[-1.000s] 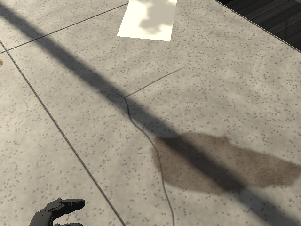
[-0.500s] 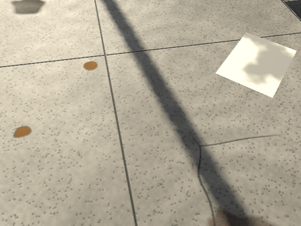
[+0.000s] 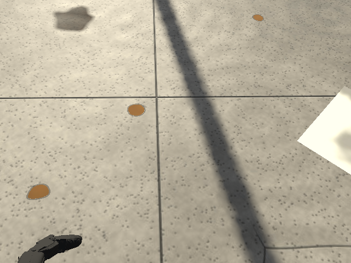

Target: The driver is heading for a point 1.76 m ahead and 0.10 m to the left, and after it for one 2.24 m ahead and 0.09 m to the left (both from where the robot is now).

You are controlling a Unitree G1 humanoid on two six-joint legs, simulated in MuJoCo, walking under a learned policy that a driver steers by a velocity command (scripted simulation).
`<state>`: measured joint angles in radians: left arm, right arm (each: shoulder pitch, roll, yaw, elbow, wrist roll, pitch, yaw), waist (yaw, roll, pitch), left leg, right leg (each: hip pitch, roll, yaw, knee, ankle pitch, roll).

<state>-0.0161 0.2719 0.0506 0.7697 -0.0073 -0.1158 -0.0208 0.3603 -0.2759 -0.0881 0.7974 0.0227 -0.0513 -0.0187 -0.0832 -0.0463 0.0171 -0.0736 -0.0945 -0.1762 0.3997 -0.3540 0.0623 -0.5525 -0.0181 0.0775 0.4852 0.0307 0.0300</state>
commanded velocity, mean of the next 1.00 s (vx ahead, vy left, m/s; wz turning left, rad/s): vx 0.35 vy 0.00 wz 0.30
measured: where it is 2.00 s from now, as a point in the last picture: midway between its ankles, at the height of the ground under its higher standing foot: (132, 233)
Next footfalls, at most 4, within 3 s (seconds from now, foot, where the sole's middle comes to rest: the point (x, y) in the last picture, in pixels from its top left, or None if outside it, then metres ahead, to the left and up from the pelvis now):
0.06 right None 0.21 -0.13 -0.77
0.58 left None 0.43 0.18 -0.77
0.96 right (170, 241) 0.55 -0.03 -0.77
2.20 left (87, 178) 0.84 0.30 -0.77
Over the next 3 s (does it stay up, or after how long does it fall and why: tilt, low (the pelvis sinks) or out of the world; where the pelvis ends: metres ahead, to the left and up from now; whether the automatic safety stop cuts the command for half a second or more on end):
stays up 1.15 0.22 0.01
